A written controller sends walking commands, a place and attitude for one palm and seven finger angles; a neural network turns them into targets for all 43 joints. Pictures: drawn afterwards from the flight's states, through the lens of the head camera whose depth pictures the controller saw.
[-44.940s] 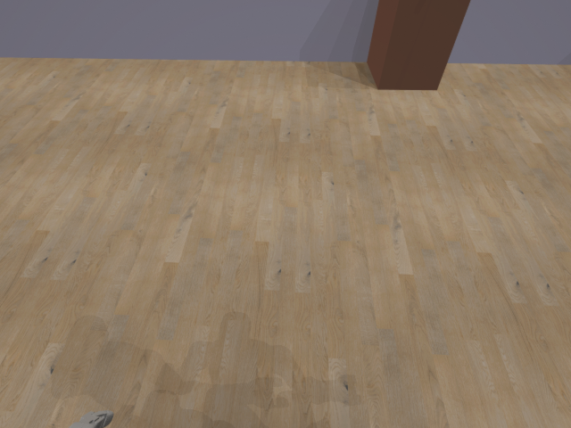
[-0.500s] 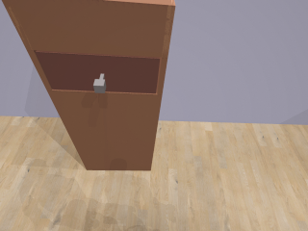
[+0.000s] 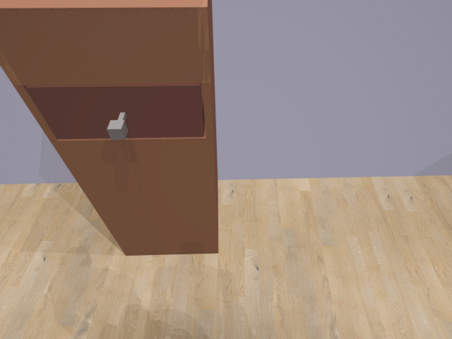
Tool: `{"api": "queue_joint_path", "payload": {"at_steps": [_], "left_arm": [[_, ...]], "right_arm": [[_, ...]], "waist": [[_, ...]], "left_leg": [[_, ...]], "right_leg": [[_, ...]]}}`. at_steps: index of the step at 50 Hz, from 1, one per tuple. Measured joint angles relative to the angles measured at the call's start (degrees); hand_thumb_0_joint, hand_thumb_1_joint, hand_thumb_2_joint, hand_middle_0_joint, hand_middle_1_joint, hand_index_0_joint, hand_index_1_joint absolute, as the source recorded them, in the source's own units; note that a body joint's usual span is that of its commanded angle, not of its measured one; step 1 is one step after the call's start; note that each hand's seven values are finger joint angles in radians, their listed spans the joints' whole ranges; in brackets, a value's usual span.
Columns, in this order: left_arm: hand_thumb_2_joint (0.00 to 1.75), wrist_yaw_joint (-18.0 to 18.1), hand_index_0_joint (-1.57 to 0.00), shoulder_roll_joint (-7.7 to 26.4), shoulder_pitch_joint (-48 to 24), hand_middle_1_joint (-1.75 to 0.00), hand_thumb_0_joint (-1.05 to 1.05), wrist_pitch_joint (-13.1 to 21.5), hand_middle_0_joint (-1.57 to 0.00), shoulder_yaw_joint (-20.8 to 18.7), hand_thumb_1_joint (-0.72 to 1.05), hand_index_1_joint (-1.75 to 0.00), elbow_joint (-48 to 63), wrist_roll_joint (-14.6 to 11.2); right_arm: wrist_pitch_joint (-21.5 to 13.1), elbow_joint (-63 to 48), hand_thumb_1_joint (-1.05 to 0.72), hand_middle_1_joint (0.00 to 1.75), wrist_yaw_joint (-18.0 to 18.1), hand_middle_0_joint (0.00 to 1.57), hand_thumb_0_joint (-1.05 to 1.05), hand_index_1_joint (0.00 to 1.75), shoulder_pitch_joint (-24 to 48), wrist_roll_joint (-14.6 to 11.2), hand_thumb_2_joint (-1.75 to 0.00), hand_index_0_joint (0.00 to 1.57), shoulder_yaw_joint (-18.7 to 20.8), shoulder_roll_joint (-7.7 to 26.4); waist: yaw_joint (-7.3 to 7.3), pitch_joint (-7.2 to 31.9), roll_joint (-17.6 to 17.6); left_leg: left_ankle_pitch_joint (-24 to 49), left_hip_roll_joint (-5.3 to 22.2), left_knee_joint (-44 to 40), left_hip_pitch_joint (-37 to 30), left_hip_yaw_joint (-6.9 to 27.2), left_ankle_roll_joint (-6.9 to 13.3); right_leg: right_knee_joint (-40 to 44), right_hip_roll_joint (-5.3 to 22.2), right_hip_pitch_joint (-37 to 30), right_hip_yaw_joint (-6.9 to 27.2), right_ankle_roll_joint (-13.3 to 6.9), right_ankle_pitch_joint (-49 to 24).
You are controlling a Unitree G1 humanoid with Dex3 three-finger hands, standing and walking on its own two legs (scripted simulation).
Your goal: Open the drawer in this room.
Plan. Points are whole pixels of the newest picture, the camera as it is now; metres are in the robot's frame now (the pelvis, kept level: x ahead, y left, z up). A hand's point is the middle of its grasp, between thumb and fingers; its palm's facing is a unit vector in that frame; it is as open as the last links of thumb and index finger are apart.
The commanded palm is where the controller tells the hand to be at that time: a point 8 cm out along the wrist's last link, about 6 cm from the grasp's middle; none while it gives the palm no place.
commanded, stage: come to a stop and stand still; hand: left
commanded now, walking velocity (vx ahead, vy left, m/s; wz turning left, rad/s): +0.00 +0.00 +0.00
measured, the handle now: (119, 124) +0.56 +0.28 +0.05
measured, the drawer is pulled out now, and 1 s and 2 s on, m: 0.00 0.00 0.00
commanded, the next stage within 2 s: look again from close up in 0.82 s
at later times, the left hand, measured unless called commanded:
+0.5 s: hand out of the picture +0.02 +0.16 -0.18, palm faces +0.07 -0.98 -0.16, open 7.4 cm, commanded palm none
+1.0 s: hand out of the picture +0.05 +0.19 -0.18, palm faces +0.02 -0.98 -0.21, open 7.4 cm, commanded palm none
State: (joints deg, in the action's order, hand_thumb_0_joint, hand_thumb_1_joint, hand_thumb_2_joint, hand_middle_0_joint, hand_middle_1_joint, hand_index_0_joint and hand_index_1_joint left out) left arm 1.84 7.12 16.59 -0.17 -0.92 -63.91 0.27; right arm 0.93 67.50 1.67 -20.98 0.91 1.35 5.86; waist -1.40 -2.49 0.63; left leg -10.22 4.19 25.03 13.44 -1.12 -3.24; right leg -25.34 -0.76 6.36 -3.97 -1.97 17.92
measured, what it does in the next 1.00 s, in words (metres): shifts its weight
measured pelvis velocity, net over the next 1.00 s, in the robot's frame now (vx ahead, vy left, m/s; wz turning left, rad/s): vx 0.05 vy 0.02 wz -0.01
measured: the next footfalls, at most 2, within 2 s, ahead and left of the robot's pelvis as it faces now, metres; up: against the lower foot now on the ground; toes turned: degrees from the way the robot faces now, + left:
none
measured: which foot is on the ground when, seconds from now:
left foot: down 0.00-1.00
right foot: down 0.00-1.00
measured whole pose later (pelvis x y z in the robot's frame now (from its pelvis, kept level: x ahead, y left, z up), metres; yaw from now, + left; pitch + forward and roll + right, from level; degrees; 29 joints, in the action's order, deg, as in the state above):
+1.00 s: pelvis +0.05 +0.02 +0.00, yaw -1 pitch +1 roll +0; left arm 3.3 7.9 17.2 2.5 -0.3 -61.4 1.5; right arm 0.0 61.8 1.3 -13.4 0.7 1.1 9.9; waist 0.2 -2.8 0.5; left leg -16.6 3.2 32.3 14.6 -1.8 -0.1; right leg -24.2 0.4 3.7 -3.1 0.1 20.8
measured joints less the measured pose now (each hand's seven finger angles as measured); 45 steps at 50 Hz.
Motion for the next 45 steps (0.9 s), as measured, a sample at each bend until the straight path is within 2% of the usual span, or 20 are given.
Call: {"api": "queue_joint_path", "payload": {"at_steps": [9, 16, 33, 45], "left_arm": [[0.9, 0.04, -0.2, -2.54, 2.17, -0.3, 0.01, 0.35, -0.2, 0.36, 0.92, -0.3, -1.35, 0.13], [0.9, 0.31, -0.2, -2.58, 2.6, -0.3, 0.01, 0.62, -0.2, 0.37, 0.91, -0.3, -1.35, 0.36], [0.9, 0.58, -0.2, 0.93, 0.17, -0.3, 0.01, 0.88, -0.19, -0.07, 0.91, -0.3, 0.36, 0.35], [0.9, 0.54, -0.2, 1.62, -0.71, -0.3, 0.01, 0.8, -0.19, -0.09, 0.91, -0.3, 1.04, 0.32]], "right_arm": [[-0.94, -0.73, -0.91, 0.29, 0.64, 0.2, 0.0, 0.3, 3.53, -0.32, -0.9, 0.2, 0.01, -0.3], [-1.01, -1.09, -0.94, 0.29, 1.19, 0.2, 0.02, 0.3, 6.06, -0.32, -0.9, 0.2, 0.17, 1.32], [-1.4, -2.42, -0.93, 0.29, 1.14, 0.2, 0.0, 0.3, 8.06, -0.36, -0.9, 0.2, -0.21, 2.76], [-1.45, -2.06, -0.92, 0.29, 0.88, 0.2, 0.0, 0.3, 7.23, -0.39, -0.9, 0.2, -0.49, 2.67]], "waist": [[1.32, -0.74, -0.92], [2.1, -0.37, -1.46], [1.94, 0.0, -1.78], [1.77, -0.17, -1.9]], "left_leg": [[-1.38, -0.22, 0.18, -0.59, 0.06, -0.06], [-2.8, -0.78, 0.51, -1.65, 0.0, 0.16], [-4.56, -1.83, 0.11, -3.69, -0.4, 0.72], [-4.54, -2.49, -0.46, -4.55, -0.51, 1.21]], "right_leg": [[0.69, 0.2, -1.08, -0.11, 0.11, 0.95], [0.98, 0.77, -2.5, -0.15, 0.48, 2.06], [2.56, 1.84, -5.1, -0.01, 1.29, 3.14], [3.25, 2.49, -6.06, -0.03, 1.8, 3.06]]}}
